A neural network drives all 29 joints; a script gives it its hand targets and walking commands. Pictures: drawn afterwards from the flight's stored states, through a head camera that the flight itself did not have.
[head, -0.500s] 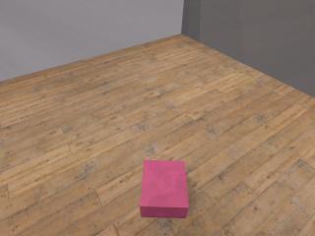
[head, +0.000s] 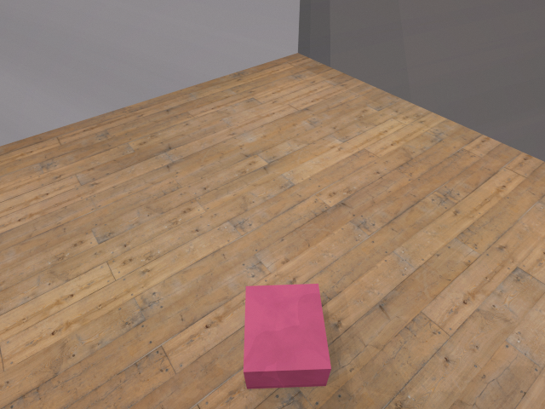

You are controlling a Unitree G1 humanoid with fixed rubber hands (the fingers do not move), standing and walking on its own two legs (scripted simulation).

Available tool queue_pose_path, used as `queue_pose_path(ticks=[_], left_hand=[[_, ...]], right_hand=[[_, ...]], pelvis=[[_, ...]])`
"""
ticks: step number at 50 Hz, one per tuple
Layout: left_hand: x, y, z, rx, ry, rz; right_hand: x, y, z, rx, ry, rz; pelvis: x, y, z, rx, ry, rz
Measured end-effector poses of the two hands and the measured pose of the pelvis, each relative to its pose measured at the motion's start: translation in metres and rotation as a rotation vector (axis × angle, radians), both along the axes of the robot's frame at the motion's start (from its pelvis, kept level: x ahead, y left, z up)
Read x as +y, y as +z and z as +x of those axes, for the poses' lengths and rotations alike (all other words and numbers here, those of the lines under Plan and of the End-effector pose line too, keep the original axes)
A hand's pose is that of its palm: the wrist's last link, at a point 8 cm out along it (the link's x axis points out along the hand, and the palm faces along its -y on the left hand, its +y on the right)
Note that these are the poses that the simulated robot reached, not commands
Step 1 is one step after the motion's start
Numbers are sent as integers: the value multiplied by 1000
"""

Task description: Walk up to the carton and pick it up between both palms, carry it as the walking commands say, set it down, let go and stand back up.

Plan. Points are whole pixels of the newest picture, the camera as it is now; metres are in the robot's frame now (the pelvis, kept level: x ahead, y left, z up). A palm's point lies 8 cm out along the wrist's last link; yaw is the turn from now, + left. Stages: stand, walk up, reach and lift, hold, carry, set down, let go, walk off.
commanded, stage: walk up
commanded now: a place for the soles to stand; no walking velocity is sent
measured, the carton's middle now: (284, 334) +0.53 -0.02 -0.65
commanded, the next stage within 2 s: reach and lift in 1.44 s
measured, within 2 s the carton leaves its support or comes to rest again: neither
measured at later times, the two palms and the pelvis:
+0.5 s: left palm out of the picture +0.10 +0.31 -0.07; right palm out of the picture +0.06 -0.33 -0.09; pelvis +0.00 -0.01 +0.00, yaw +0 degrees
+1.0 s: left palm out of the picture +0.11 +0.28 -0.07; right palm out of the picture +0.06 -0.36 -0.09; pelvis +0.01 -0.04 +0.00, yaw -2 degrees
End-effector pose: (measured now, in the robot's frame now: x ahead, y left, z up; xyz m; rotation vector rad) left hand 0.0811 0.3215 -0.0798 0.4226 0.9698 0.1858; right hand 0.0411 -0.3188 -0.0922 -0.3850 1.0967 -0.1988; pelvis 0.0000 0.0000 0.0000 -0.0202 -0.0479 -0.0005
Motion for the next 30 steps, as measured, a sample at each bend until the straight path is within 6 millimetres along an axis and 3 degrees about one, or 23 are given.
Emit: queue_pose_path(ticks=[11,16,30], left_hand=[[-2,2,18,-10,-13,-3],[-7,2,24,-19,-21,-5],[-12,7,23,-17,-19,7]], right_hand=[[-2,3,16,-19,-3,-10],[-5,4,15,-25,-6,-12],[-9,2,17,-27,-3,1]], pelvis=[[-1,1,7,12,-7,-1],[-4,1,7,11,-13,-3],[-10,3,6,14,-11,7]])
